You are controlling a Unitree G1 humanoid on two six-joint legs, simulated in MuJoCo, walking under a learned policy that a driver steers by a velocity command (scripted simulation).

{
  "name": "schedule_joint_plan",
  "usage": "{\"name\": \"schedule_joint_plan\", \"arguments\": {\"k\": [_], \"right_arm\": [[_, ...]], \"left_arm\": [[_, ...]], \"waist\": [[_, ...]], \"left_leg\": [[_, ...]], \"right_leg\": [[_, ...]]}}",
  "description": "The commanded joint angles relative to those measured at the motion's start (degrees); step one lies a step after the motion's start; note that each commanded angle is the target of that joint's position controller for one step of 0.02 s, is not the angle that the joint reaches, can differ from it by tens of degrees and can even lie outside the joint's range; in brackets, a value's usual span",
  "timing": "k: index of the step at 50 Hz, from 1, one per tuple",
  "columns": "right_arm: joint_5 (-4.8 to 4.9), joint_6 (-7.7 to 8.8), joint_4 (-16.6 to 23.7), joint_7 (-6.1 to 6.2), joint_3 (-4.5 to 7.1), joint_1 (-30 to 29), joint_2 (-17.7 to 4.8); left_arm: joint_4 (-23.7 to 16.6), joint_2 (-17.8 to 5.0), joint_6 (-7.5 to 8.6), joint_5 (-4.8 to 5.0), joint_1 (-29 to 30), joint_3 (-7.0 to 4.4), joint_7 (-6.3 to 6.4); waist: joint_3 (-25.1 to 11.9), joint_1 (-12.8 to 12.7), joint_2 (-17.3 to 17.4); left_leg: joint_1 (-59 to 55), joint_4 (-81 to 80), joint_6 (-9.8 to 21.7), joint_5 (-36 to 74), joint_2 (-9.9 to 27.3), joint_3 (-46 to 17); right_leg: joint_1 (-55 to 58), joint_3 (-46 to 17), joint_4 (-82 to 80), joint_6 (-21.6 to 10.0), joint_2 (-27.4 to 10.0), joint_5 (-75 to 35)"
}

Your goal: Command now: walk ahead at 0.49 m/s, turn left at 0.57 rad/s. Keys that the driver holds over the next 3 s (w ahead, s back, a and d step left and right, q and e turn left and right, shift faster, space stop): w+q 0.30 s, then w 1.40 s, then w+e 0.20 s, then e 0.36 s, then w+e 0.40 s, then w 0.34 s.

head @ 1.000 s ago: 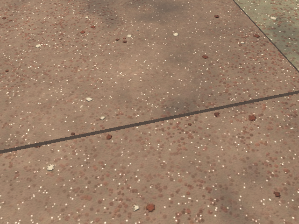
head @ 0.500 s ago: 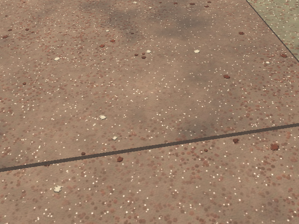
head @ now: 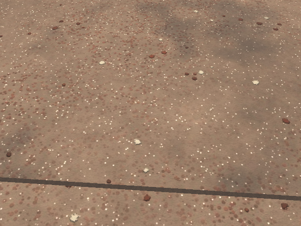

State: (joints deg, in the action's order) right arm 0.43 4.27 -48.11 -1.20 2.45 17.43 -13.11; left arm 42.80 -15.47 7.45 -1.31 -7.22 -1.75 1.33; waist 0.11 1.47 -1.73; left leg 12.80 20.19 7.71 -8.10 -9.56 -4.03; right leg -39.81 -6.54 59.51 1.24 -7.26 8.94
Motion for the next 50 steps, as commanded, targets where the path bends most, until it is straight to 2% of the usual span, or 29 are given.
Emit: {"name": "schedule_joint_plan", "arguments": {"k": [1,3,6,8,10,11,12,13,14,15,16,17,18,20,22,26,30,33,35,36,37,38,39,40,41,42,43,45,50], "right_arm": [[0.59,0.8,4.85,1.35,2.26,-1.12,-9.14],[1.09,0.39,4.7,1.56,2.46,1.28,-9.54],[1.39,-0.15,4.6,1.66,2.52,3.48,-9.5],[1.26,-0.57,4.91,1.93,2.46,3.75,-9.39],[0.96,-1.07,5.7,2.14,2.4,2.14,-9.2],[0.7,-1.03,6.4,2.06,1.82,1.08,-7.66],[0.01,-0.6,7.69,1.71,0.53,0.1,-4.16],[1.55,0.16,9.18,1.42,-0.38,7.79,-1.67],[2.36,0.25,8.19,1.55,0.67,8.06,-7.9],[2.06,-0.21,8.69,1.57,1.59,2.45,-11.12],[1.15,-0.52,9.3,1.68,1.51,-0.4,-10.07],[0.46,-0.44,9.93,1.54,1.51,-2.04,-8.77],[0.63,-0.55,10.07,1.26,1.46,-1.75,-7.32],[0.99,-0.93,9.81,0.95,0.99,-0.41,-4.92],[0.42,-1.0,10.83,0.89,0.65,-2.62,-4.18],[-0.01,0.02,12.62,0.17,-0.35,-9.77,-2.98],[0.79,0.58,14.75,-0.67,-0.34,-16.77,-3.64],[0.95,0.9,16.13,-1.2,0.24,-18.46,-5.39],[0.38,1.04,14.25,-0.98,1.63,-11.36,-7.69],[0.11,0.91,11.67,-0.44,3.12,-2.61,-10.53],[-0.6,0.5,10.01,0.44,4.51,8.3,-15.78],[-0.72,0.37,9.62,0.03,4.63,8.98,-18.54],[0.0,0.59,9.67,-0.21,3.36,8.1,-13.1],[0.35,0.77,9.95,-0.33,2.57,4.38,-11.1],[0.21,0.83,10.44,-0.6,2.02,0.21,-9.56],[-0.16,0.93,10.69,-0.91,1.68,-2.6,-8.07],[-0.58,1.18,10.58,-1.01,1.51,-3.85,-7.35],[-0.4,2.02,9.48,-1.03,1.73,-3.75,-7.51],[-0.27,1.82,6.1,0.32,2.22,0.41,-9.28]], "left_arm": [[-3.83,-2.4,-0.51,-0.22,0.99,-0.56,0.8],[-5.36,-1.97,-0.39,0.61,5.37,-0.28,0.58],[-7.29,-3.74,0.31,1.54,9.13,-0.69,-0.32],[-8.04,-5.27,1.14,1.68,9.57,-1.27,-1.15],[-7.19,-6.55,1.85,1.78,5.02,-2.11,-1.42],[-5.95,-8.1,2.11,1.4,-0.83,-2.94,-1.11],[-5.02,-11.44,2.16,0.56,-10.33,-3.9,-0.55],[-3.09,-15.55,1.17,0.04,-16.52,-5.16,-0.53],[-3.8,-10.21,0.71,1.01,-15.75,-4.33,-0.74],[-4.58,-6.68,0.3,1.26,-13.67,-3.43,-0.57],[-4.68,-6.01,-0.08,1.06,-11.2,-2.97,-0.71],[-4.11,-5.19,-0.29,0.97,-9.63,-2.62,-1.0],[-3.61,-4.4,-0.25,0.6,-8.87,-2.24,-1.31],[-2.32,-3.98,0.09,1.02,-9.05,-2.27,-2.05],[-1.1,-5.54,0.38,1.4,-9.75,-2.78,-2.35],[0.61,-7.76,-0.39,2.01,-10.99,-3.26,-2.02],[2.66,-9.6,-1.32,2.82,-14.78,-3.4,-1.99],[3.89,-10.58,-2.17,3.23,-15.43,-3.58,-1.85],[4.15,-11.15,-2.82,3.36,-14.24,-3.53,-1.54],[4.05,-9.75,-2.88,2.96,-14.54,-2.93,-1.34],[2.07,-6.3,-2.55,1.05,-14.5,-1.38,-1.17],[1.37,-0.95,-1.32,1.81,-20.73,0.17,-1.53],[1.91,-7.51,-0.57,3.08,-16.87,-1.41,-1.77],[0.4,-8.91,-0.33,3.7,-12.27,-1.93,-1.91],[0.3,-8.01,-0.53,2.96,-10.26,-1.81,-1.58],[0.24,-7.44,-0.96,1.99,-9.67,-2.01,-1.43],[0.44,-6.62,-1.61,1.92,-11.0,-2.04,-1.57],[0.83,-4.92,-2.8,1.92,-12.03,-1.89,-1.51],[-2.06,-3.42,-3.11,1.33,-3.19,-1.57,-1.43]], "waist": [[0.87,-0.5,4.24],[0.0,1.69,5.7],[-1.07,3.31,6.59],[-1.45,2.73,7.27],[-2.57,-0.3,9.3],[-5.74,-3.3,9.11],[-13.14,-7.48,3.86],[-20.32,-4.69,-16.01],[-17.2,-5.51,-12.63],[-9.47,-6.93,-5.93],[-4.95,-5.98,-0.9],[-1.54,-4.78,-0.16],[-0.19,-3.24,-1.48],[0.14,-2.0,-3.65],[0.57,-1.75,-3.37],[0.62,-3.51,-2.62],[1.89,-5.88,-3.71],[2.5,-4.88,-4.52],[-1.53,-0.02,-3.83],[-7.05,3.79,-2.26],[-15.9,7.36,7.14],[-21.33,3.05,20.7],[-16.53,4.84,12.73],[-9.54,3.66,10.16],[-6.19,1.68,5.67],[-3.6,-0.07,5.32],[-3.26,-1.85,6.95],[-2.61,-3.15,6.77],[0.79,-1.32,4.63]], "left_leg": [[9.8,-7.85,7.67,5.99,11.59,-11.06],[6.38,-6.19,6.31,2.92,11.65,-12.58],[-0.13,-2.54,5.87,-0.25,13.92,-17.73],[-3.85,0.91,5.45,-0.44,15.35,-21.62],[-4.46,5.07,4.31,2.46,15.0,-23.62],[-2.19,10.89,2.57,4.99,12.66,-21.88],[5.23,26.71,0.05,0.5,9.2,-16.22],[25.65,42.99,-3.76,-22.67,1.51,-7.4],[34.2,52.4,-4.56,-24.16,6.8,-7.86],[36.4,55.71,-5.18,-18.49,8.73,-7.3],[34.56,55.29,-5.74,-13.77,10.4,-5.59],[33.3,52.65,-6.0,-10.87,11.51,-5.43],[30.59,50.6,-5.92,-9.57,12.75,-4.85],[27.53,47.14,-6.2,-8.71,13.07,-2.56],[28.23,41.76,-6.72,-6.34,13.73,-1.63],[26.03,26.46,-6.87,4.06,14.94,1.51],[21.24,16.68,-6.42,7.16,13.16,3.73],[19.22,12.3,-4.06,2.37,12.17,4.16],[7.26,8.09,-1.86,2.2,9.35,6.6],[-5.59,7.98,-0.12,3.02,9.7,5.83],[-22.81,8.7,4.08,5.76,23.1,-9.84],[-35.05,0.48,12.13,-5.89,32.65,-35.17],[-30.9,-2.31,10.18,-11.13,31.16,-34.87],[-23.84,-2.95,8.08,-7.66,29.25,-26.35],[-16.41,-4.08,6.87,-1.5,26.49,-20.22],[-10.73,-5.89,6.32,2.71,24.13,-15.89],[-6.99,-7.66,6.13,4.97,22.88,-13.29],[-3.56,-10.14,6.87,9.24,21.77,-9.5],[-4.9,-12.07,6.09,14.18,20.82,-3.81]], "right_leg": [[7.32,3.91,-13.56,1.62,3.18,-10.31],[8.3,3.68,-22.09,1.85,5.18,-12.86],[8.58,2.2,-28.15,1.58,6.5,-11.31],[10.5,1.42,-31.65,0.4,7.42,-7.44],[17.76,2.24,-34.93,-1.79,7.97,-4.1],[27.26,1.76,-36.27,-3.93,6.21,-4.26],[42.45,-6.68,-35.42,-8.28,-3.58,-2.57],[61.64,-31.46,-38.54,-18.28,-16.62,6.86],[60.5,-38.47,-41.04,-17.77,-18.66,18.94],[53.79,-30.03,-41.89,-14.87,-16.03,17.75],[46.5,-22.47,-42.96,-13.15,-12.91,10.35],[40.88,-17.54,-44.55,-12.65,-10.08,4.49],[36.76,-13.07,-46.26,-11.94,-7.71,1.27],[32.93,-7.44,-48.64,-12.65,-5.37,-3.81],[32.41,-4.37,-50.02,-13.97,-5.51,-9.97],[33.05,1.09,-50.56,-13.17,-4.59,-14.37],[34.16,2.34,-49.68,-12.01,-5.53,-10.63],[38.17,1.29,-47.33,-10.86,-8.12,-12.2],[38.07,4.08,-38.32,-8.92,-6.31,-25.43],[33.76,6.91,-27.24,-7.19,-3.36,-28.44],[20.61,10.02,-6.84,-4.56,0.53,-10.0],[0.78,5.64,9.17,-2.52,8.96,23.74],[-5.51,0.62,15.05,-3.16,5.77,22.92],[-7.4,1.88,14.51,-3.86,3.34,17.1],[-4.76,2.82,11.88,-3.49,1.09,11.97],[-2.36,2.88,8.82,-3.01,-0.24,8.75],[1.1,2.49,7.43,-2.67,-1.29,6.62],[3.21,3.08,5.46,-1.75,-1.22,4.17],[-2.03,3.39,-8.22,-0.35,-0.99,-7.97]]}}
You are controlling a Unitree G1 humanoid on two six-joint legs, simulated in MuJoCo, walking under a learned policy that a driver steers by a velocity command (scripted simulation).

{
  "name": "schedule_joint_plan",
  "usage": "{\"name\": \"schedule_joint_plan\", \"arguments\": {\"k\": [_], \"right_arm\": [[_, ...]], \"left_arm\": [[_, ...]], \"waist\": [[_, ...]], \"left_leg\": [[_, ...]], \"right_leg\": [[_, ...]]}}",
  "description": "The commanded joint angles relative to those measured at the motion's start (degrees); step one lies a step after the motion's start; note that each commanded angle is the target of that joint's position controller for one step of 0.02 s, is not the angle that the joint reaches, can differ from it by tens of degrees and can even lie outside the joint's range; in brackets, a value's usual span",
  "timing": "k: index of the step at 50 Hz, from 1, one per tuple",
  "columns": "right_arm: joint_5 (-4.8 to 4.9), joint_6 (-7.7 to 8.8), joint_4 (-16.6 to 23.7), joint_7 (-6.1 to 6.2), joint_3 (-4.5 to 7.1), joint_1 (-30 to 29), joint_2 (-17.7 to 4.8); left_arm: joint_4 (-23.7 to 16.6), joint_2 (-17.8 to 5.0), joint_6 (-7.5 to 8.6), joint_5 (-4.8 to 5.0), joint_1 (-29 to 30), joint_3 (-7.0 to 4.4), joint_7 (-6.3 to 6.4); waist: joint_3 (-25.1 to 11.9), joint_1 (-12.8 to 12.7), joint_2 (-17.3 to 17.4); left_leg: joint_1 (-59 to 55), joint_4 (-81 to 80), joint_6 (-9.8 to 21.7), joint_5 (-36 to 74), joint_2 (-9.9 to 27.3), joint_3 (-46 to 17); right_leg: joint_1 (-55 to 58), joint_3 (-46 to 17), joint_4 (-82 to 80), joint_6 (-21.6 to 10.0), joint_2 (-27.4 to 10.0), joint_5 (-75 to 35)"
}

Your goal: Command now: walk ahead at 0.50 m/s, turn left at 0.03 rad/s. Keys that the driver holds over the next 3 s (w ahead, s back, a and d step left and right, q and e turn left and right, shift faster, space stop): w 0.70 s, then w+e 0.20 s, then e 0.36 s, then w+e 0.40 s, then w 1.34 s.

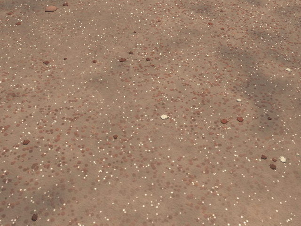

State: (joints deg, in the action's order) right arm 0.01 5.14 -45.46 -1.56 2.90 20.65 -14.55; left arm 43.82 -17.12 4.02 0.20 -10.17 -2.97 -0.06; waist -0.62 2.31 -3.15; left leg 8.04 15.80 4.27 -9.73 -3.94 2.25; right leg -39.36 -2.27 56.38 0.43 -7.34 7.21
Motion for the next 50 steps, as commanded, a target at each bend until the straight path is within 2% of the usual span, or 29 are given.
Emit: {"name": "schedule_joint_plan", "arguments": {"k": [1,6,9,11,12,13,14,15,16,17,18,19,20,22,24,27,31,36,39,40,41,42,43,44,45,46,47,48,50], "right_arm": [[0.23,0.77,2.99,0.89,1.78,-2.14,-8.12],[0.85,-0.07,-0.08,1.39,1.98,2.79,-9.9],[1.08,-0.85,-1.67,1.68,2.16,4.07,-10.41],[1.17,-1.33,-2.16,1.9,2.4,3.42,-11.07],[1.12,-1.55,-2.13,1.99,2.52,2.42,-11.66],[1.02,-1.87,-2.04,2.07,2.38,1.35,-11.53],[0.45,-1.87,-1.28,2.22,1.62,1.2,-9.89],[0.16,-0.82,0.05,1.81,-0.29,7.58,-3.81],[0.39,0.43,-1.06,1.42,-0.57,7.76,-3.84],[1.97,1.14,0.15,1.01,0.97,2.85,-9.17],[2.35,1.36,1.54,1.01,0.93,-1.86,-9.35],[1.5,1.15,2.01,1.24,0.93,-4.28,-8.55],[0.86,0.45,1.67,1.53,1.32,-3.57,-8.1],[0.71,-1.0,0.44,1.76,1.09,-0.75,-5.76],[0.42,-1.61,0.89,2.08,1.15,-2.17,-5.29],[-0.02,-1.34,2.61,2.13,1.06,-8.39,-4.78],[0.34,-0.55,4.3,1.27,0.45,-16.0,-3.27],[0.96,0.28,7.34,-0.27,0.22,-23.46,-3.69],[0.9,1.16,7.3,-0.79,0.92,-20.86,-5.77],[0.77,1.42,6.08,-0.6,1.64,-16.32,-7.01],[0.51,1.55,3.45,-0.04,3.08,-7.66,-9.85],[-0.49,1.49,1.91,0.69,4.29,3.03,-14.39],[-0.81,0.96,0.78,0.6,4.96,5.29,-17.93],[-0.35,0.86,1.28,0.67,3.55,4.91,-11.74],[-0.04,0.96,1.69,0.89,2.66,0.93,-9.01],[-0.32,1.03,2.2,0.89,2.04,-3.85,-7.6],[-0.62,1.14,2.28,0.73,1.58,-7.36,-5.92],[-1.14,1.39,2.25,0.68,1.32,-9.46,-5.02],[-1.29,1.77,1.72,0.91,1.66,-11.41,-5.55]], "left_arm": [[-3.53,-1.36,0.5,-0.08,1.65,-0.19,-0.27],[-6.67,-0.78,1.34,0.59,11.18,0.37,-1.76],[-8.51,-1.35,1.82,0.8,13.84,0.36,-2.84],[-8.54,-2.37,2.08,0.71,12.19,0.05,-3.23],[-7.89,-3.4,2.17,0.57,9.17,-0.45,-3.13],[-5.88,-5.07,2.15,0.35,2.27,-1.51,-2.75],[-3.39,-8.29,2.06,0.05,-7.69,-2.79,-2.09],[-2.61,-14.13,1.81,-1.16,-14.67,-4.16,-1.71],[-1.7,-10.99,1.45,-0.19,-16.89,-3.31,-1.8],[-2.06,-8.13,1.35,0.25,-13.23,-2.24,-1.72],[-2.83,-6.73,1.16,0.35,-8.85,-1.72,-1.61],[-2.99,-5.28,1.19,-0.05,-5.3,-1.27,-1.84],[-3.28,-3.69,1.58,-0.54,-3.1,-0.79,-2.03],[-2.73,-3.57,2.31,-0.54,-2.04,-0.92,-2.29],[-1.54,-4.76,2.77,-0.49,-3.06,-1.28,-2.03],[0.23,-5.74,2.33,-0.29,-5.98,-1.58,-1.1],[2.02,-6.92,1.62,0.3,-9.15,-1.77,-0.39],[4.96,-7.68,0.35,0.92,-13.38,-2.11,-0.05],[5.36,-8.86,-0.45,1.27,-12.14,-2.59,0.41],[5.11,-9.27,-0.69,1.33,-10.59,-2.65,0.5],[4.83,-7.69,-0.77,0.93,-10.3,-2.04,0.5],[3.1,-3.93,-0.6,-0.4,-10.28,-0.58,0.46],[2.48,2.54,0.61,0.53,-18.06,1.15,0.18],[3.69,-4.21,1.3,2.05,-15.41,-0.38,0.12],[2.18,-7.01,1.48,2.79,-10.37,-1.33,0.14],[1.81,-6.38,1.21,2.29,-7.82,-1.42,0.53],[1.78,-5.8,0.62,1.44,-7.02,-1.8,0.83],[2.1,-4.95,-0.33,1.33,-8.68,-2.1,0.89],[1.85,-2.59,-2.09,1.33,-10.36,-2.06,0.94]], "waist": [[1.94,-1.45,6.16],[4.35,2.31,6.12],[5.09,2.34,6.74],[3.86,0.84,7.65],[1.88,-1.1,8.33],[-2.35,-4.9,7.88],[-9.64,-8.81,5.91],[-19.25,-8.04,-6.35],[-24.22,-8.61,-11.89],[-15.47,-8.56,-7.29],[-8.67,-7.09,-3.21],[-3.76,-5.23,0.19],[-2.13,-3.02,-0.67],[-1.58,-1.07,-2.0],[-0.2,-0.65,-1.17],[1.4,-2.25,0.04],[2.98,-5.11,-0.04],[5.2,-7.36,-0.19],[3.64,-4.5,-1.58],[1.19,-1.52,-1.75],[-4.81,2.28,-0.51],[-14.54,6.0,6.12],[-21.16,2.15,21.75],[-18.99,4.47,15.72],[-10.88,4.07,12.58],[-6.41,2.11,8.78],[-3.01,0.24,8.32],[-2.02,-1.91,9.35],[-1.51,-4.05,9.26]], "left_leg": [[-0.46,-7.83,8.91,15.17,14.75,-9.05],[-5.31,-6.77,7.86,10.99,16.01,-8.01],[-10.18,-3.79,7.02,12.88,18.29,-8.86],[-12.06,-0.86,5.91,18.58,18.91,-8.94],[-12.18,2.71,5.16,26.94,18.23,-8.19],[-10.93,10.8,3.95,35.81,15.79,-6.08],[-3.15,23.77,2.03,32.14,12.86,-3.75],[20.65,47.44,-2.37,9.69,4.64,-0.64],[30.29,57.51,-2.83,-22.11,0.73,-7.99],[35.97,61.81,-2.08,-20.13,4.38,-9.84],[36.25,59.97,-1.57,-15.01,7.47,-7.59],[34.2,55.94,-1.73,-10.86,9.51,-6.49],[30.42,52.51,-1.82,-7.89,11.38,-6.93],[25.8,50.11,-2.72,-5.05,11.9,-6.34],[27.57,46.68,-3.74,-1.5,12.24,-6.1],[32.05,37.28,-4.75,6.95,12.53,-5.94],[30.38,23.85,-4.61,15.46,10.62,-4.11],[30.73,15.92,-3.41,11.99,8.93,-3.81],[24.03,12.51,-1.82,6.16,7.11,-3.58],[16.7,10.64,-0.94,5.65,5.56,-2.18],[3.34,10.67,0.66,6.69,5.61,-1.99],[-14.78,12.74,4.4,7.86,16.75,-13.32],[-31.76,6.85,12.65,-1.7,28.88,-37.98],[-28.76,3.08,11.55,-9.66,27.66,-40.36],[-21.74,2.03,8.76,-8.85,25.98,-31.26],[-13.54,0.8,7.42,0.94,23.91,-24.37],[-7.01,-0.25,6.72,11.57,21.88,-18.23],[-2.66,-0.89,6.06,20.5,20.4,-12.85],[1.62,-1.59,6.63,32.33,19.57,-6.31]], "right_leg": [[-2.03,-0.5,-8.73,0.28,-0.46,-8.95],[-0.87,1.4,-20.85,-0.73,1.95,-12.85],[-1.19,1.38,-24.44,-2.47,2.82,-8.06],[2.99,2.34,-26.23,-4.02,4.08,-3.99],[8.37,3.78,-27.09,-5.02,5.72,-2.54],[18.23,5.69,-28.62,-6.5,7.82,-3.39],[34.4,2.05,-26.51,-9.05,4.14,-6.55],[59.07,-22.14,-27.2,-17.64,-11.22,-1.0],[63.54,-40.01,-36.7,-20.26,-15.78,5.49],[56.97,-33.87,-38.27,-17.28,-14.08,10.33],[47.82,-25.7,-39.38,-15.38,-11.97,8.5],[38.99,-20.1,-41.6,-14.52,-9.43,4.26],[33.46,-16.07,-43.54,-13.6,-7.18,0.93],[28.12,-11.79,-46.7,-14.15,-5.31,-3.04],[27.12,-8.56,-48.39,-14.82,-4.94,-7.17],[30.01,-5.58,-49.28,-14.19,-4.42,-10.25],[32.34,-2.24,-49.6,-12.34,-3.3,-8.36],[39.34,-3.74,-46.28,-12.09,-6.55,-7.99],[41.11,-6.3,-41.46,-10.81,-7.7,-13.19],[40.07,-5.61,-36.66,-9.86,-6.34,-19.96],[36.25,-3.43,-26.64,-8.16,-2.82,-23.36],[24.5,-0.35,-8.25,-5.65,1.63,-8.96],[2.67,0.37,9.89,-2.39,10.65,25.02],[-2.98,-6.14,16.93,-2.43,7.73,26.07],[-5.75,-5.36,17.88,-2.89,5.18,20.82],[-3.19,-4.15,16.07,-2.29,3.01,16.22],[-0.42,-4.04,13.35,-1.58,1.93,13.84],[3.65,-4.12,11.93,-1.0,1.05,12.67],[6.63,-2.4,10.24,0.09,1.48,11.53]]}}
Over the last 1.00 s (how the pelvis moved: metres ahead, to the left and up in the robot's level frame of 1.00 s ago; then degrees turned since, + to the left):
0.49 0.09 0.01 17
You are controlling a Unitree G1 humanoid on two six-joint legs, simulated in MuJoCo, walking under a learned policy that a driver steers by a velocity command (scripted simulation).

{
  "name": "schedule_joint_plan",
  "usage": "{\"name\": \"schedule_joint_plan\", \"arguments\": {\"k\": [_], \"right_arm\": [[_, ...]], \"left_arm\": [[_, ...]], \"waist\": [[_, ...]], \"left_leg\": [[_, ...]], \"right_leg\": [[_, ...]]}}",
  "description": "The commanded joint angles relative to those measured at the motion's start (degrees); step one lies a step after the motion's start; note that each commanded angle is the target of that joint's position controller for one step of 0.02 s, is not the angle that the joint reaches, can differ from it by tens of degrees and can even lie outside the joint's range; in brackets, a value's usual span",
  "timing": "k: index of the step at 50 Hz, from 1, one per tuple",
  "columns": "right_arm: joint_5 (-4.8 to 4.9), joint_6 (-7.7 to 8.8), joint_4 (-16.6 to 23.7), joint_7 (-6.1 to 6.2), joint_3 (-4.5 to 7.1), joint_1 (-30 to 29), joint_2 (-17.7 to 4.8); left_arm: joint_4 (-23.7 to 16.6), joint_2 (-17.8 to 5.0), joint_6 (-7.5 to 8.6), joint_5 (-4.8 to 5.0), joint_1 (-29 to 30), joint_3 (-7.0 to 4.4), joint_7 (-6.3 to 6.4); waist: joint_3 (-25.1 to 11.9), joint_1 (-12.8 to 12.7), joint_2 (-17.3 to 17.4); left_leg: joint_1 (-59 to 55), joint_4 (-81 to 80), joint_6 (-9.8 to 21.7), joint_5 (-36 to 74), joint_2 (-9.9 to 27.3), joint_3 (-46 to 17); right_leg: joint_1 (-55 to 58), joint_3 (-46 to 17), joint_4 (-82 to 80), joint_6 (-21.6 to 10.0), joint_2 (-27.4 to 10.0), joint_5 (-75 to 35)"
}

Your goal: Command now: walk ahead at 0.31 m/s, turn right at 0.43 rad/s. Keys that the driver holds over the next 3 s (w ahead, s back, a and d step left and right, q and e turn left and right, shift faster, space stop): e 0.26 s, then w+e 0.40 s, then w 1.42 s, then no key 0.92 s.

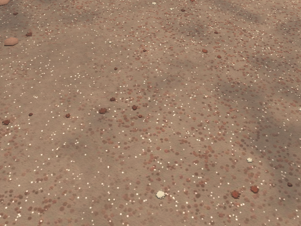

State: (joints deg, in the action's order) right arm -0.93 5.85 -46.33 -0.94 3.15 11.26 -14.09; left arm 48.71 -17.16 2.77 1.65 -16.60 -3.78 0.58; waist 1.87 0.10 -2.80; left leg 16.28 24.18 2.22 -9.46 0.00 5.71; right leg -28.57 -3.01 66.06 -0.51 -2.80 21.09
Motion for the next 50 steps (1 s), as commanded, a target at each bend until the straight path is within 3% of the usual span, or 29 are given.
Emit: {"name": "schedule_joint_plan", "arguments": {"k": [1,3,8,13,14,15,16,17,18,19,20,21,22,24,28,33,36,38,39,40,41,42,43,45,47,50], "right_arm": [[-0.3,1.08,2.23,0.62,1.72,-2.53,-6.94],[-0.18,0.57,1.6,1.58,2.2,-3.04,-8.36],[0.77,-1.66,0.77,3.09,2.65,-2.98,-10.3],[2.75,-3.81,0.38,3.26,3.51,-3.88,-12.19],[3.09,-4.14,0.37,3.35,3.62,-4.21,-12.2],[2.73,-4.37,-0.2,3.16,3.41,-1.99,-10.97],[0.67,-4.36,0.98,2.83,2.63,-0.92,-8.87],[-0.92,-3.62,3.97,1.9,1.14,0.79,-4.91],[1.09,-2.46,4.04,0.8,1.77,-3.76,-7.79],[2.82,-1.65,4.95,0.21,2.15,-6.75,-9.25],[2.32,-1.34,4.25,0.36,2.4,-7.22,-9.44],[1.13,-1.32,3.82,0.77,2.8,-7.35,-10.05],[0.67,-1.4,3.59,0.92,2.92,-6.85,-9.78],[0.4,-1.23,3.2,1.02,2.73,-6.5,-8.3],[0.68,-1.0,4.07,1.03,1.79,-10.01,-6.05],[1.66,0.03,5.68,0.29,1.64,-13.17,-7.01],[1.9,1.16,4.85,-0.24,1.81,-10.03,-7.79],[1.26,1.64,2.96,-0.17,2.13,-4.44,-7.89],[0.59,1.84,1.62,0.15,2.65,1.78,-9.86],[-0.39,1.42,0.55,0.38,3.63,6.76,-14.95],[0.14,1.21,-0.81,-0.3,4.47,9.88,-16.32],[1.22,1.3,0.01,-0.44,3.41,8.09,-12.31],[1.3,1.1,0.46,-0.38,2.68,6.61,-9.9],[0.82,0.61,0.88,-0.14,1.73,4.17,-8.01],[0.75,0.55,0.51,0.02,1.36,4.62,-7.71],[1.38,0.26,-0.76,0.46,1.51,7.09,-9.05]], "left_arm": [[-3.89,-1.9,-1.49,-0.32,-3.23,-1.21,0.36],[-5.68,-0.97,-2.14,-0.76,-1.01,-1.0,0.25],[-9.45,-0.88,-2.4,-1.17,6.08,-0.94,-1.83],[-12.62,-3.55,-3.19,-1.38,7.1,-2.32,-3.3],[-12.34,-4.0,-3.2,-1.3,4.91,-2.81,-3.12],[-11.32,-6.39,-3.24,-1.3,0.66,-4.1,-2.32],[-11.18,-13.08,-3.47,-1.05,-4.07,-6.22,-0.84],[-12.24,-16.86,-2.83,-1.15,-4.2,-6.26,-0.83],[-12.42,-12.03,-1.78,-1.1,-6.19,-4.94,-1.59],[-12.66,-9.57,-0.8,-0.9,-3.54,-4.08,-1.65],[-13.05,-8.01,-0.53,-0.47,-0.12,-3.52,-1.47],[-13.6,-6.86,-0.55,-0.53,2.66,-2.98,-1.17],[-14.27,-6.4,-0.52,-1.15,4.18,-2.68,-0.72],[-14.72,-7.02,-0.18,-1.65,4.0,-2.93,0.01],[-14.1,-8.45,0.01,-1.0,0.95,-3.63,0.76],[-13.38,-9.0,-0.72,-0.48,-1.31,-3.87,0.59],[-12.79,-7.09,-0.93,-0.75,-1.62,-3.09,0.36],[-12.51,-4.05,-1.0,-0.95,-1.44,-1.95,0.3],[-12.86,-0.74,-0.8,-1.22,-0.86,-0.86,0.34],[-14.41,2.14,-0.09,-0.72,-2.52,0.02,0.34],[-15.76,-2.51,0.73,0.43,-1.63,-0.77,0.63],[-14.93,-6.32,1.05,0.48,-0.07,-1.66,0.58],[-14.28,-6.33,1.09,-0.18,1.28,-1.73,0.37],[-14.38,-4.95,1.51,-1.24,3.18,-1.53,-0.17],[-14.83,-3.19,1.69,-1.38,4.79,-1.09,-0.56],[-16.53,-1.0,1.79,-1.32,9.23,-0.2,-0.67]], "waist": [[-3.28,-2.27,8.66],[-2.74,-2.29,8.43],[-3.97,0.29,7.58],[-3.9,-0.59,8.08],[-5.39,-2.04,7.22],[-8.25,-3.55,3.92],[-11.07,-4.46,-7.44],[-16.56,-1.02,-15.57],[-18.61,-5.24,-7.47],[-12.32,-4.58,-4.96],[-8.14,-2.69,-0.71],[-5.53,-1.21,-0.65],[-5.06,0.1,-1.74],[-5.66,0.16,-2.13],[-5.17,-1.63,-3.34],[-4.16,-3.43,-4.84],[-4.58,-2.18,-5.66],[-5.17,0.86,-4.89],[-7.12,3.28,-0.97],[-7.73,2.63,12.33],[-4.61,3.83,18.67],[-0.45,3.85,12.95],[0.62,3.34,10.6],[0.65,1.96,9.34],[0.22,1.98,10.02],[-0.08,3.15,8.83]], "left_leg": [[-5.63,-10.68,9.02,34.56,15.66,-7.38],[-5.24,-11.52,9.18,35.21,15.37,-3.3],[-8.71,-9.86,8.34,31.33,15.01,2.78],[-13.99,0.03,5.9,31.64,17.51,2.57],[-13.57,5.01,4.49,32.6,16.55,3.77],[-11.08,13.92,2.29,28.47,13.66,5.19],[0.22,30.06,-1.48,9.58,9.03,7.31],[22.07,45.85,-4.45,-30.1,-1.74,0.24],[28.07,50.47,-3.08,-27.31,-0.73,-10.17],[30.92,48.95,-1.26,-21.66,1.52,-10.51],[29.22,45.01,-0.66,-17.23,3.63,-10.48],[25.99,39.87,-0.73,-14.04,4.83,-10.37],[21.86,36.61,-0.97,-10.77,5.07,-10.23],[18.44,31.43,-2.18,-5.77,3.63,-8.9],[15.58,17.7,-4.37,0.38,1.44,-9.15],[10.91,8.76,-4.89,0.83,-0.38,-9.75],[4.7,4.78,-3.07,0.84,-0.06,-8.86],[-4.24,0.81,-1.3,0.07,0.73,-8.06],[-12.59,-0.88,1.12,-4.32,7.22,-14.74],[-22.33,-7.5,7.49,-17.93,16.97,-32.72],[-23.21,-12.34,13.33,-31.18,23.42,-49.34],[-21.09,-12.08,12.89,-31.9,21.98,-46.02],[-19.64,-11.48,10.81,-26.64,18.76,-39.28],[-15.88,-12.7,9.03,-14.82,15.12,-30.69],[-13.05,-14.38,8.81,-4.83,12.6,-24.74],[-12.99,-15.04,8.9,7.5,11.25,-18.46]], "right_leg": [[-4.77,-1.2,-1.42,1.53,-3.01,-4.1],[-5.31,-0.12,-8.12,2.11,-3.07,-9.23],[-0.98,3.43,-23.26,1.16,-2.09,-19.81],[1.09,5.93,-30.39,-2.4,0.09,-11.01],[5.59,7.55,-33.98,-3.94,1.96,-12.73],[13.69,6.94,-37.3,-6.23,3.94,-17.26],[24.37,-7.97,-39.19,-11.03,-5.38,-32.0],[39.14,-34.37,-43.82,-23.51,-16.46,-19.27],[39.41,-38.43,-50.09,-22.85,-16.56,-0.27],[34.38,-33.9,-52.1,-19.58,-15.13,9.27],[27.73,-29.83,-52.88,-16.54,-13.0,11.51],[21.61,-26.09,-53.78,-14.84,-11.16,9.48],[17.68,-23.41,-54.96,-13.91,-8.89,7.53],[15.68,-19.66,-55.27,-13.57,-6.42,0.89],[15.05,-17.09,-54.17,-13.2,-4.93,-2.34],[13.99,-20.41,-51.6,-12.52,-5.13,1.61],[14.16,-22.18,-48.49,-11.59,-5.59,3.48],[11.2,-20.69,-42.92,-9.21,-2.42,4.64],[5.32,-16.92,-33.05,-6.74,0.62,6.78],[-8.19,-7.11,-17.11,-3.1,7.88,10.02],[-20.08,-6.05,-5.7,-2.32,6.76,13.61],[-23.22,-8.0,-0.91,-2.47,3.99,8.88],[-23.41,-6.95,0.03,-2.43,2.66,3.79],[-20.56,-4.48,-3.35,-1.95,-0.47,-3.18],[-17.09,-1.56,-6.51,-0.82,-1.45,-7.77],[-15.42,0.75,-15.6,0.6,-1.72,-13.65]]}}
Over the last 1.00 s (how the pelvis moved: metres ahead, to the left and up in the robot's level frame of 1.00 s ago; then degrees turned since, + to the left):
0.53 -0.01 -0.01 -7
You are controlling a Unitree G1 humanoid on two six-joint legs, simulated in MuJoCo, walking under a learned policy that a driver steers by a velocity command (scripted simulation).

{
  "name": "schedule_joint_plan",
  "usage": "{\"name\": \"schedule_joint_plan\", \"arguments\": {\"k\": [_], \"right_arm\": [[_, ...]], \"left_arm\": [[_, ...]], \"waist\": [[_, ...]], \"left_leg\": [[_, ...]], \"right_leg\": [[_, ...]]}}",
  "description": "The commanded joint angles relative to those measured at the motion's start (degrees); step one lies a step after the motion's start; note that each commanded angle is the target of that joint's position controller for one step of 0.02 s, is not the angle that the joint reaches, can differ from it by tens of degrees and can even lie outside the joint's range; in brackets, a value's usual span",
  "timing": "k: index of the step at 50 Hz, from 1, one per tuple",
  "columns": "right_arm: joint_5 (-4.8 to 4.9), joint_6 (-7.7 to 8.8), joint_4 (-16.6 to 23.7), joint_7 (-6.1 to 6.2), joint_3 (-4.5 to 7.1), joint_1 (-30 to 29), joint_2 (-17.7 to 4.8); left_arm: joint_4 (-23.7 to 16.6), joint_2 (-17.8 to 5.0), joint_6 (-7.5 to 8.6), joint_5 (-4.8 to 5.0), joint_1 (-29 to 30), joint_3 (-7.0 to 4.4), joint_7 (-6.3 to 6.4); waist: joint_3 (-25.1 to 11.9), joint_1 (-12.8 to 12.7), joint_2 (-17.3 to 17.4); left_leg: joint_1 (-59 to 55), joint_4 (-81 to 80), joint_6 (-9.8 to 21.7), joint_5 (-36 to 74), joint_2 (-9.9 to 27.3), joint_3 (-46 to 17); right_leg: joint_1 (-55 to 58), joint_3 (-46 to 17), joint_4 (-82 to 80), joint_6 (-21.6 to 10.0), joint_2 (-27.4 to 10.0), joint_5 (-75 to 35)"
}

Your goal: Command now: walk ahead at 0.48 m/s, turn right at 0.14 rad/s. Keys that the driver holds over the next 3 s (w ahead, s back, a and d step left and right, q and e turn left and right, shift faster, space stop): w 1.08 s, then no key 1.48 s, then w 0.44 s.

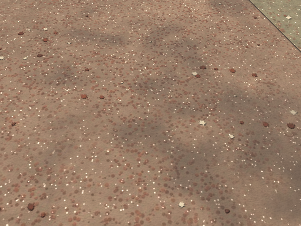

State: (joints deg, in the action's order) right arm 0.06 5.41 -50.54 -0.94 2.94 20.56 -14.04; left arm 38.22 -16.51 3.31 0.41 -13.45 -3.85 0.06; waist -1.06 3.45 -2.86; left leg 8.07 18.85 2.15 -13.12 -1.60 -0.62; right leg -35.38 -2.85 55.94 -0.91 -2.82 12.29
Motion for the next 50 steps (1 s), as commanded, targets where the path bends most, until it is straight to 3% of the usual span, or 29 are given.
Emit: {"name": "schedule_joint_plan", "arguments": {"k": [1,4,8,10,11,12,13,14,15,16,17,18,19,21,23,26,29,34,36,38,39,40,41,42,43,44,46,48,50], "right_arm": [[0.56,0.5,3.0,0.59,1.69,-1.34,-9.39],[0.92,-0.04,1.8,0.78,1.51,1.61,-10.17],[1.33,-0.98,0.27,0.86,1.47,4.77,-11.05],[1.4,-1.56,-0.1,1.1,1.8,4.71,-12.08],[1.48,-1.78,-0.06,1.23,2.06,4.27,-12.92],[1.53,-2.01,0.09,1.36,2.0,3.62,-12.94],[0.86,-1.87,1.08,1.45,1.48,2.62,-11.93],[-0.44,-0.87,3.35,1.21,-0.42,6.7,-5.91],[0.32,0.44,2.36,0.69,-0.94,8.44,-5.59],[1.93,1.09,3.7,0.4,0.75,3.17,-10.96],[2.37,1.32,4.97,0.34,0.74,-1.64,-10.97],[1.61,1.13,5.26,0.51,0.73,-3.6,-9.94],[0.8,0.53,5.09,0.69,1.05,-3.26,-9.49],[0.63,-0.75,4.43,0.68,0.64,-0.97,-6.73],[0.26,-1.51,5.28,0.91,0.55,-2.92,-6.09],[-0.2,-1.3,7.31,0.66,0.25,-9.61,-5.66],[0.14,-0.57,8.97,-0.13,-0.38,-16.39,-4.77],[0.7,-0.1,12.16,-1.52,-0.29,-23.14,-6.33],[0.65,0.11,12.35,-1.86,0.02,-22.05,-7.34],[0.48,0.25,9.82,-1.49,1.6,-12.51,-10.11],[0.11,0.19,7.46,-0.92,2.94,-2.63,-13.51],[-0.77,-0.2,6.56,-0.56,4.42,3.7,-19.57],[0.27,-0.5,6.03,-0.78,3.37,5.36,-15.54],[0.55,-0.52,6.49,-0.71,2.28,1.66,-12.65],[0.36,-0.61,7.34,-0.58,1.85,-2.34,-11.2],[-0.04,-0.6,7.67,-0.68,1.37,-5.74,-9.61],[-0.8,-0.08,8.0,-0.92,0.82,-8.69,-7.7],[-0.4,0.64,7.25,-0.9,1.12,-8.37,-8.44],[-0.32,0.81,6.17,-0.41,1.5,-7.09,-9.64]], "left_arm": [[-6.52,-0.84,1.35,-0.03,7.83,0.22,-0.31],[-7.61,0.05,1.59,0.51,12.69,0.72,-1.18],[-9.24,-0.73,1.95,1.14,17.58,0.63,-2.51],[-9.27,-2.17,2.18,1.08,16.68,0.13,-2.89],[-8.53,-3.62,2.2,0.82,13.61,-0.54,-2.77],[-6.37,-5.66,2.08,0.56,6.3,-1.69,-2.36],[-3.91,-8.35,1.83,0.16,-3.56,-2.8,-1.65],[-2.64,-14.47,1.4,-1.18,-11.53,-4.02,-1.03],[-1.49,-11.67,1.08,-0.28,-12.9,-3.22,-1.3],[-1.49,-8.34,0.92,-0.04,-9.15,-2.01,-1.3],[-1.67,-6.76,0.85,0.12,-5.27,-1.4,-1.23],[-1.52,-5.51,0.98,-0.19,-1.94,-0.89,-1.53],[-1.57,-4.27,1.36,-0.63,0.32,-0.53,-1.75],[-0.82,-4.18,2.09,-0.53,1.85,-0.68,-1.97],[0.53,-5.27,2.82,-0.34,1.46,-1.0,-1.86],[2.42,-6.46,2.77,-0.3,-0.71,-1.3,-1.16],[4.1,-8.0,2.39,0.18,-3.56,-1.58,-0.63],[7.66,-9.56,1.19,0.93,-8.36,-2.01,-0.24],[8.51,-10.14,0.47,0.95,-8.52,-2.21,0.04],[8.69,-10.07,-0.27,0.75,-7.19,-1.98,0.28],[7.97,-7.85,-0.35,-0.01,-7.58,-0.95,0.52],[6.4,-1.95,0.69,-0.25,-14.02,0.98,0.08],[7.36,-3.19,1.94,0.13,-12.99,0.94,-0.15],[6.17,-8.09,2.65,1.66,-8.12,-0.41,-0.54],[5.11,-8.04,2.91,1.94,-4.08,-0.32,-0.51],[4.73,-7.47,2.75,1.11,-1.9,-0.37,-0.26],[5.58,-5.89,1.46,0.41,-3.8,-0.55,-0.05],[5.99,-4.13,0.44,0.15,-4.59,-0.25,0.16],[4.81,-3.84,0.2,-0.19,-0.97,-0.16,0.39]], "waist": [[2.8,0.34,8.81],[3.43,2.04,8.92],[5.45,2.64,8.76],[4.76,0.71,9.38],[2.46,-1.54,9.86],[-2.2,-5.79,9.21],[-8.93,-10.38,8.03],[-19.41,-10.33,-5.24],[-25.91,-9.89,-12.68],[-15.64,-9.85,-7.57],[-8.27,-8.6,-4.24],[-3.4,-6.55,-0.55],[-1.43,-4.44,-0.98],[-0.46,-1.98,-2.16],[1.23,-1.35,-1.54],[3.23,-2.96,-0.09],[4.39,-5.53,0.4],[5.42,-7.26,0.32],[4.29,-6.12,-0.62],[-1.74,-0.73,-0.94],[-9.54,3.08,1.24],[-18.68,1.89,14.08],[-22.27,3.12,17.67],[-13.42,3.0,13.07],[-7.54,1.64,9.26],[-3.0,0.0,6.62],[-0.96,-3.28,8.52],[-0.43,-4.31,8.02],[1.23,-3.92,6.68]], "left_leg": [[-4.63,-9.55,8.62,14.1,12.37,-10.27],[-4.42,-9.2,7.99,16.04,12.07,-7.16],[-7.75,-7.84,7.73,18.08,15.02,-7.65],[-10.27,-4.86,6.79,26.22,16.08,-7.16],[-10.76,-0.76,6.12,36.24,15.69,-6.02],[-9.28,7.47,4.95,44.88,13.77,-3.7],[-0.5,19.71,3.22,40.19,11.6,-2.17],[21.17,42.83,-0.36,12.94,4.06,1.1],[30.42,53.87,-1.11,-19.17,-0.05,-5.15],[35.95,57.41,-0.61,-16.88,3.69,-5.97],[36.22,55.6,-0.35,-11.81,6.16,-3.96],[34.3,51.96,-0.74,-8.14,7.79,-2.98],[30.99,48.83,-1.08,-5.53,9.33,-3.34],[26.58,46.11,-1.96,-3.1,9.98,-3.06],[27.83,42.24,-2.95,0.37,10.29,-2.74],[29.91,31.12,-3.47,10.97,10.18,-2.49],[26.51,19.85,-3.04,19.44,7.98,-0.69],[28.04,12.22,-0.93,15.83,6.48,-1.33],[25.42,10.62,0.46,11.04,5.47,-0.51],[11.11,8.37,2.92,9.14,2.09,2.89],[-4.91,10.95,5.66,11.78,6.33,-1.14],[-28.38,9.08,14.75,3.95,21.09,-26.34],[-31.74,0.18,17.19,-3.42,24.09,-41.73],[-25.47,-1.09,14.13,-7.56,22.4,-34.72],[-17.29,-2.06,12.19,-5.4,20.26,-27.36],[-9.24,-3.99,11.39,-0.94,17.99,-22.07],[-0.48,-7.6,10.66,5.16,15.01,-16.27],[2.31,-10.0,11.69,9.78,14.41,-12.55],[2.09,-11.51,12.1,13.13,14.31,-9.99]], "right_leg": [[-7.22,1.24,-9.19,1.2,-1.43,-7.17],[-2.91,2.68,-18.34,1.33,-0.23,-12.94],[-0.41,3.21,-24.18,-0.23,1.03,-12.25],[3.4,3.59,-26.57,-2.07,2.04,-8.91],[9.16,4.68,-27.48,-3.32,3.44,-7.68],[20.0,5.94,-29.29,-5.21,4.82,-9.22],[36.45,2.0,-27.21,-7.79,0.55,-11.1],[60.42,-20.46,-25.88,-15.12,-15.61,-9.74],[63.53,-39.29,-34.88,-19.96,-21.35,-1.92],[55.93,-32.61,-36.79,-17.01,-18.55,1.63],[46.86,-24.13,-38.18,-15.01,-15.68,-0.82],[38.33,-18.79,-40.47,-13.95,-12.94,-5.35],[32.53,-15.16,-42.53,-13.21,-10.92,-8.54],[26.31,-11.87,-46.12,-13.71,-9.66,-10.5],[23.81,-8.75,-48.12,-14.3,-9.39,-13.18],[24.12,-4.72,-49.17,-13.24,-7.94,-14.5],[24.23,-1.68,-49.33,-11.47,-6.81,-13.12],[34.23,-3.28,-45.38,-10.34,-11.06,-13.04],[37.62,-3.74,-42.26,-9.24,-12.1,-18.12],[37.29,-0.9,-30.38,-7.1,-8.91,-34.19],[29.83,1.63,-16.78,-5.12,-5.9,-29.77],[6.15,4.83,6.38,-0.37,2.91,-7.05],[-3.1,-2.76,15.2,-0.02,5.94,20.74],[-8.68,-4.22,19.16,-0.79,2.36,18.56],[-8.91,-2.22,17.26,-1.31,-0.73,13.37],[-7.15,-1.07,13.41,-1.09,-2.75,9.21],[-0.42,-1.41,8.98,-0.56,-4.97,4.36],[0.77,-0.8,6.34,0.46,-5.32,1.85],[-2.24,-0.76,0.97,1.52,-5.72,-3.07]]}}
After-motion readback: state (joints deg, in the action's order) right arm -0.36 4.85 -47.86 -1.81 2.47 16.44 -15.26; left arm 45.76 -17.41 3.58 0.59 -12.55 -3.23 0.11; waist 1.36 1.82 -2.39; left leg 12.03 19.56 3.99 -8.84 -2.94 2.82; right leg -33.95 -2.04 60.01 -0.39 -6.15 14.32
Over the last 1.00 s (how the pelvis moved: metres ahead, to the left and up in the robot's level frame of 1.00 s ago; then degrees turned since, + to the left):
0.36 -0.05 0.01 -28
